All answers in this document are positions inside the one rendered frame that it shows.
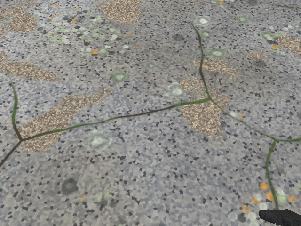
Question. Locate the robot right hand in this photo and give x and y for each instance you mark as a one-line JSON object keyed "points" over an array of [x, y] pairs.
{"points": [[281, 217]]}

